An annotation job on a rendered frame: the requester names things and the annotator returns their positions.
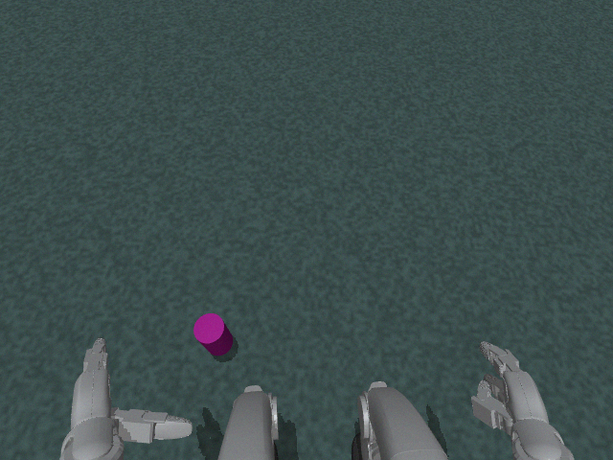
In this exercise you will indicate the can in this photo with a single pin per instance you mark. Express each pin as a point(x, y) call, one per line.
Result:
point(212, 333)

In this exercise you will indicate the left robot hand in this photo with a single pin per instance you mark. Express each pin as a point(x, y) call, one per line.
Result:
point(91, 399)

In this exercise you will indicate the left robot arm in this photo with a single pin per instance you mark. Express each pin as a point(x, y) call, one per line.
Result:
point(93, 439)

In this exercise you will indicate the right robot arm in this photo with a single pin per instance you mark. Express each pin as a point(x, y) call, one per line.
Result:
point(536, 440)

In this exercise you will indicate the right robot hand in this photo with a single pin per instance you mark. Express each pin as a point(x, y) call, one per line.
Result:
point(517, 395)

